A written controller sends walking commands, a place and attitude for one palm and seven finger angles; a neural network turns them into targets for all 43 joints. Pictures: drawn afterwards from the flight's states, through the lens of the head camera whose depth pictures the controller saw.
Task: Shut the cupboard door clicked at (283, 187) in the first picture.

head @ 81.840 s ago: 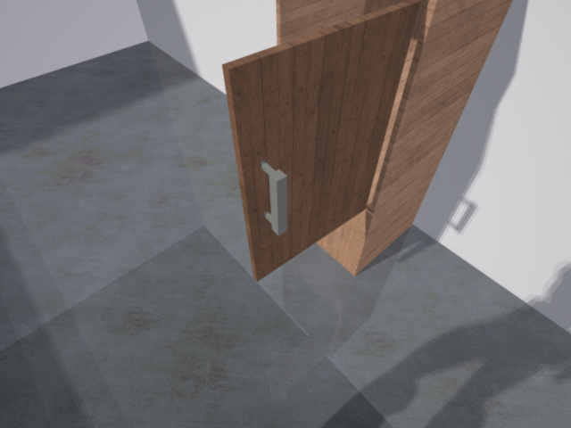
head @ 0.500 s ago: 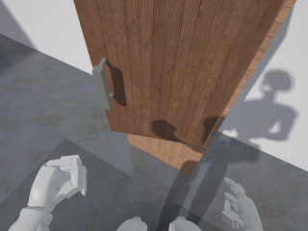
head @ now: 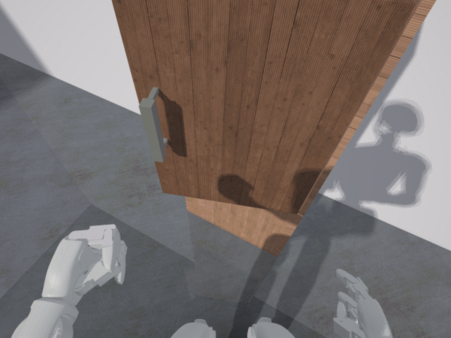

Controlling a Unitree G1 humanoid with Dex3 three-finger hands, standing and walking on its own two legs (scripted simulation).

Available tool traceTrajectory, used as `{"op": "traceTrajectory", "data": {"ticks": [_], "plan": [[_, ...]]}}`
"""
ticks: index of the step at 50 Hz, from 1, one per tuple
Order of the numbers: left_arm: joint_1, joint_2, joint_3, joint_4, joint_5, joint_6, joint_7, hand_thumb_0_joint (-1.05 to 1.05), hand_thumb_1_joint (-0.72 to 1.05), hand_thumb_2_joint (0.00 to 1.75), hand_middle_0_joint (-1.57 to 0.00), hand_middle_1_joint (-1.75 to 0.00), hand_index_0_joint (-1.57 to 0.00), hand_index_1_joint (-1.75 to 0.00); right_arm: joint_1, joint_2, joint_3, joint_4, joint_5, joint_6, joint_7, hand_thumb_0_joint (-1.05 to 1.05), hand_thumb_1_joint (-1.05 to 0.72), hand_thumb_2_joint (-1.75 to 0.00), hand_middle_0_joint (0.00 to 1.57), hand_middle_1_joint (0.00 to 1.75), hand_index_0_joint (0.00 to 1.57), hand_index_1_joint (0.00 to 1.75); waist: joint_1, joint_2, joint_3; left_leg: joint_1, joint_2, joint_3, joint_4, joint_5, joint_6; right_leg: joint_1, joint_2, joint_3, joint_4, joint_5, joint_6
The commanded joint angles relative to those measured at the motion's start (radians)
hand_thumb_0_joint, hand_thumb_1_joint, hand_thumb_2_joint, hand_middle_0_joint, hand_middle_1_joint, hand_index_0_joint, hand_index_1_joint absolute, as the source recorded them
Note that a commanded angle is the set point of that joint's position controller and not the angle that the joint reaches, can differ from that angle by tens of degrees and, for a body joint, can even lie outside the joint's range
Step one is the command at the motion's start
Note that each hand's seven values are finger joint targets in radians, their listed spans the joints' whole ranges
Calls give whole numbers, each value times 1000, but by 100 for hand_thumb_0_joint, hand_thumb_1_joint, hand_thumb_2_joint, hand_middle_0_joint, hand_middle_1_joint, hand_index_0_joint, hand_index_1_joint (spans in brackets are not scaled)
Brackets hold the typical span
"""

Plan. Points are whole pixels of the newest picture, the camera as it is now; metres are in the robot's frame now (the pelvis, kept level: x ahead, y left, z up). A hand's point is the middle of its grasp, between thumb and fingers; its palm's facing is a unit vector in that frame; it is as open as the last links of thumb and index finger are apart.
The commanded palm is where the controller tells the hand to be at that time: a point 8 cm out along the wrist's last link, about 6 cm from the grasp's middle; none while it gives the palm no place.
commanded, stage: raise the hand and make a fist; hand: left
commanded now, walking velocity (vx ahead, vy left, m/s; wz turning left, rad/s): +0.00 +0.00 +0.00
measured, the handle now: (157, 126) +0.51 +0.18 +0.05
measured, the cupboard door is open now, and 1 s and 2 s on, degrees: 19 19 17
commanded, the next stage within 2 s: bring the fist close to the handle in 0.02 s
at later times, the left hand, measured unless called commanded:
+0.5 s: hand (134, 229) +0.28 +0.17 +0.06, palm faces -0.12 -0.99 -0.01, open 3.1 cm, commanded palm +0.27 +0.22 +0.06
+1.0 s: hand (157, 184) +0.36 +0.15 +0.06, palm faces -0.10 -0.99 -0.02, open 3.1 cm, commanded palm +0.36 +0.20 +0.06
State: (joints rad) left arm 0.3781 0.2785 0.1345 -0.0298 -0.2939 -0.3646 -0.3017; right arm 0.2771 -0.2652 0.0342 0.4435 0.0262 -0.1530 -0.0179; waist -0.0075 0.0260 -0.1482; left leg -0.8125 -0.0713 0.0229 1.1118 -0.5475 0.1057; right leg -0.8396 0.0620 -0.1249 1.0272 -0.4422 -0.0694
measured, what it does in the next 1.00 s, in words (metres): stands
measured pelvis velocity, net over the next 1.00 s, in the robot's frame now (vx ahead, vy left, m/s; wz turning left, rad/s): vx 0.00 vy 0.00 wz -0.01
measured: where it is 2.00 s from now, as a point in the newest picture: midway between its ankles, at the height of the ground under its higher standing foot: outside the picture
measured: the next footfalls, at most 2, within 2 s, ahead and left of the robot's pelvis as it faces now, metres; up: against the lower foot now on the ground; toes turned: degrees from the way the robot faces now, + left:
none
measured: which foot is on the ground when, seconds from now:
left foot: down 0.00-1.00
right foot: down 0.00-1.00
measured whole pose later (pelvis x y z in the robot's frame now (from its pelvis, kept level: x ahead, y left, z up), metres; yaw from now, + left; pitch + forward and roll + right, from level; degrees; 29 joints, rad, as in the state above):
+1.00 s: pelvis +0.00 +0.00 +0.01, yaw -1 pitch +15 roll -2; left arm -0.28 0.25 0.11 0.53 -0.20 -0.36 -0.20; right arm 0.28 -0.26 0.03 0.55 0.03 -0.04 0.00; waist -0.04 0.02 -0.14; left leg -0.82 -0.08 0.05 1.06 -0.51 0.11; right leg -0.86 0.05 -0.10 1.00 -0.42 -0.06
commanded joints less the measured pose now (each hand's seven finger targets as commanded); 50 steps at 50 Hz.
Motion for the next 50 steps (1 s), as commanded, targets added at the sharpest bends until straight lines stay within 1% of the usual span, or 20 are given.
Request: {"op": "traceTrajectory", "data": {"ticks": [1,3,6,8,10,15,18,21,22,24,28,31,33,35,37,39,43,46,49,50], "plan": [[-44,119,76,-216,-20,-72,3,0,90,90,-130,-150,-130,-150,-45,-132,-66,-154,7,-53,-6,0,-90,-90,20,30,20,30,4,40,-193,97,67,-152,-214,314,-134,174,-25,89,-101,149,21],[-47,126,87,-185,-24,-63,-1,0,90,90,-130,-150,-130,-150,-48,-136,-65,-154,6,-50,-8,0,-90,-90,20,30,20,30,3,16,-169,63,63,-148,-208,285,-127,175,-22,93,-105,132,18],[-62,116,75,-217,-24,-66,-7,0,90,90,-130,-150,-130,-150,-52,-136,-66,-157,10,-52,-7,0,-90,-90,20,30,20,30,4,47,-191,97,68,-161,-218,296,-138,163,-25,86,-98,135,19],[-152,108,50,-211,-21,-63,-5,0,90,90,-130,-150,-130,-150,-50,-141,-62,-145,5,-53,-11,0,-90,-90,20,30,20,30,-20,40,-173,91,69,-169,-203,292,-134,135,-21,85,-89,140,19],[-222,95,30,-191,-10,-65,0,0,90,90,-130,-150,-130,-150,-49,-142,-63,-132,5,-52,-15,0,-90,-90,20,30,20,30,-29,41,-175,93,73,-179,-201,255,-136,103,-25,85,-84,113,24],[-293,94,13,-149,13,-36,16,0,90,90,-130,-150,-130,-150,-42,-146,-64,-119,10,-45,-17,0,-90,-90,20,30,20,30,-15,71,-217,147,80,-210,-230,270,-153,95,-29,83,-74,122,23],[-334,112,29,-120,22,-9,34,0,90,90,-130,-150,-130,-150,-35,-148,-63,-115,9,-29,-16,0,-90,-90,20,30,20,30,-6,60,-231,151,77,-205,-238,324,-156,125,-28,81,-78,152,20],[-369,92,29,-74,27,3,53,0,90,90,-130,-150,-130,-150,-35,-139,-61,-113,11,-12,-13,0,-90,-90,20,30,20,30,-6,26,-230,136,75,-183,-238,328,-151,151,-32,81,-90,159,24],[-397,83,13,-59,32,0,57,0,90,90,-130,-150,-130,-150,-37,-139,-61,-111,12,-8,-12,0,-90,-90,20,30,20,30,-14,15,-220,135,77,-183,-239,319,-150,147,-33,83,-95,155,25],[-412,85,22,-32,32,-2,64,0,90,90,-130,-150,-130,-150,-34,-137,-62,-109,10,0,-10,0,-90,-90,20,30,20,30,-8,4,-232,127,73,-165,-234,342,-145,174,-34,87,-99,174,24],[-511,93,19,15,45,-23,77,0,90,90,-130,-150,-130,-150,-30,-142,-61,-93,9,13,-7,0,-90,-90,20,30,20,30,-16,26,-219,128,74,-165,-239,329,-143,164,-34,92,-103,167,19],[-582,57,-19,41,52,-36,81,0,90,90,-130,-150,-130,-150,-24,-141,-66,-79,11,16,-3,0,-90,-90,20,30,20,30,-28,38,-256,184,83,-177,-235,373,-149,136,-38,92,-99,181,26],[-620,97,16,86,54,-37,85,0,90,90,-130,-150,-130,-150,-11,-149,-68,-62,11,24,-4,0,-90,-90,20,30,20,30,-26,20,-258,175,82,-175,-235,382,-150,150,-34,95,-101,189,22],[-696,71,-11,106,58,-44,87,0,90,90,-130,-150,-130,-150,-16,-145,-68,-54,12,30,-1,0,-90,-90,20,30,20,30,-36,31,-271,183,81,-170,-231,378,-148,143,-39,100,-103,191,27],[-714,90,14,144,58,-51,93,0,90,90,-130,-150,-130,-150,-11,-146,-71,-45,13,37,0,0,-90,-90,20,30,20,30,-31,10,-283,179,80,-163,-232,375,-144,161,-39,104,-108,198,27],[-746,99,24,175,61,-54,96,0,90,90,-130,-150,-130,-150,-5,-145,-70,-37,13,45,2,0,-90,-90,20,30,20,30,-23,33,-293,192,79,-157,-232,432,-150,171,-39,105,-104,229,25],[-819,87,16,255,64,-59,101,0,90,90,-130,-150,-130,-150,13,-148,-73,-23,12,59,8,0,-90,-90,20,30,20,30,-32,15,-299,194,79,-153,-226,452,-146,168,-36,106,-107,242,27],[-943,99,21,344,77,-66,102,0,90,90,-130,-150,-130,-150,15,-146,-71,-3,12,74,9,0,-90,-90,20,30,20,30,-52,1,-272,147,74,-137,-223,371,-134,164,-40,115,-114,220,29],[-1004,142,59,394,79,-84,102,0,90,90,-130,-150,-130,-150,23,-149,-71,3,12,84,9,0,-90,-90,20,30,20,30,-43,16,-310,152,72,-133,-223,367,-130,181,-40,122,-114,227,25],[-1045,118,37,419,79,-87,100,0,90,90,-130,-150,-130,-150,26,-146,-68,9,11,86,10,0,-90,-90,20,30,20,30,-54,19,-305,149,70,-133,-222,355,-128,172,-40,122,-115,220,27]]}}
